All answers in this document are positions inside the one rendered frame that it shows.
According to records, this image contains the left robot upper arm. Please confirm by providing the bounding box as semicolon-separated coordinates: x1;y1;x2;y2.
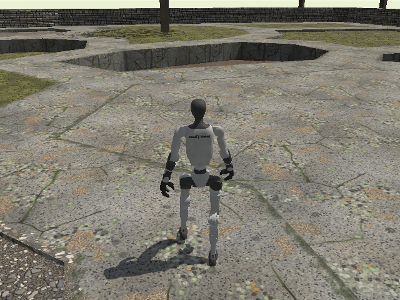
170;126;186;162

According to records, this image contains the right robot upper arm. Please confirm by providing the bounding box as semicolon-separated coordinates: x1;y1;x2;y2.
212;126;229;159

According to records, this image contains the right robot foot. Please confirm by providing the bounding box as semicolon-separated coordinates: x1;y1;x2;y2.
209;250;218;266

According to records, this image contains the right robot hand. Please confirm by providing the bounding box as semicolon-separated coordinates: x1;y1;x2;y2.
220;169;234;181

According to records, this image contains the robot left forearm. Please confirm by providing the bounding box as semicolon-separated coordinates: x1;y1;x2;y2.
162;152;176;183

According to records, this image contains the robot right forearm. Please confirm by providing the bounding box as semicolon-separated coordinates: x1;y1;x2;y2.
223;149;233;171

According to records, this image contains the left robot thigh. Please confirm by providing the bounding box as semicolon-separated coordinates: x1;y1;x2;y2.
179;174;193;206

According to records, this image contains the left robot hand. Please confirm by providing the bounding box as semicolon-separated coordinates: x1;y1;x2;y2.
160;181;174;198

